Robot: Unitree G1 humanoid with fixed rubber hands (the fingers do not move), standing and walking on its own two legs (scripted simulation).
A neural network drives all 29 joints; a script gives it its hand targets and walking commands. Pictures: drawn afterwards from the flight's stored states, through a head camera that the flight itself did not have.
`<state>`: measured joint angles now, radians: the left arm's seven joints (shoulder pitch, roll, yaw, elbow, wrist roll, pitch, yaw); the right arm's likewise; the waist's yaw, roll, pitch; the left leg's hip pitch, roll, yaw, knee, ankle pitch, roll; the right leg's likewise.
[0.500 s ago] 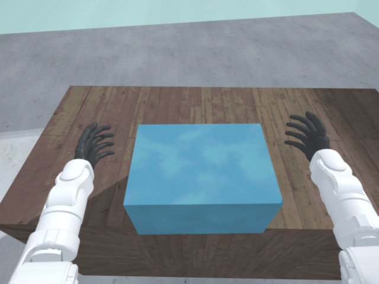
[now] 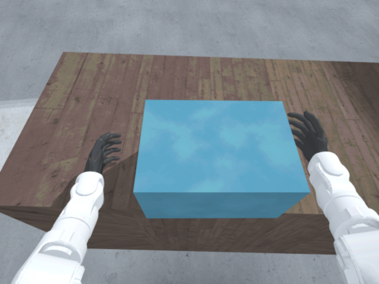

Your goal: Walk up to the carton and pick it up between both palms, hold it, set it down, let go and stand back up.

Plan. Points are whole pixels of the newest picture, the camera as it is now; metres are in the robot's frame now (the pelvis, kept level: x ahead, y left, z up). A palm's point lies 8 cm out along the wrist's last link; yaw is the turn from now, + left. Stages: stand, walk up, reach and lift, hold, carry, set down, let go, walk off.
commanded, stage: reach and lift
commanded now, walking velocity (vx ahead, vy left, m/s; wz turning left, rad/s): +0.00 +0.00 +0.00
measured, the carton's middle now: (213, 160) +0.39 -0.01 +0.00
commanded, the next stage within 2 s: none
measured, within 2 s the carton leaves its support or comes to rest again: leaves its support in 1.84 s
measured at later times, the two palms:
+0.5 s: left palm (114, 158) +0.37 +0.21 +0.01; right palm (304, 154) +0.41 -0.21 +0.02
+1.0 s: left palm (118, 157) +0.38 +0.21 +0.01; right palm (300, 151) +0.42 -0.20 +0.02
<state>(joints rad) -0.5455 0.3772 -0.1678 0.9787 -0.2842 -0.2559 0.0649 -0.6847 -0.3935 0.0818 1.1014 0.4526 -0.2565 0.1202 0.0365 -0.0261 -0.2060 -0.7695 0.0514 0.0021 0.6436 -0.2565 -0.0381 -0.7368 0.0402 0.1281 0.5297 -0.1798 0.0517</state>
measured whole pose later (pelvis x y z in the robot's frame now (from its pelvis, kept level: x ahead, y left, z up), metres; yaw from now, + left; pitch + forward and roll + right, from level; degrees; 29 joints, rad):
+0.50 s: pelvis +0.01 -0.01 +0.00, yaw +0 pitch +21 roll -1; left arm -0.55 0.27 -0.08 0.98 -0.28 -0.31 0.01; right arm -0.64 -0.31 0.13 1.11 0.41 -0.32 0.04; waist 0.04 0.00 -0.23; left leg -0.73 0.06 0.00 0.61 -0.25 -0.04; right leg -0.71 0.04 0.12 0.53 -0.19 0.05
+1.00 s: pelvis +0.01 -0.01 +0.00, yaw +0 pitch +21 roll -1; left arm -0.55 0.22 -0.02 0.98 -0.26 -0.33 0.04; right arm -0.65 -0.28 0.11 1.11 0.34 -0.33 -0.01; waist 0.04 0.00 -0.22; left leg -0.72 0.06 0.00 0.60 -0.25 -0.04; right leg -0.71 0.04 0.12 0.53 -0.20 0.04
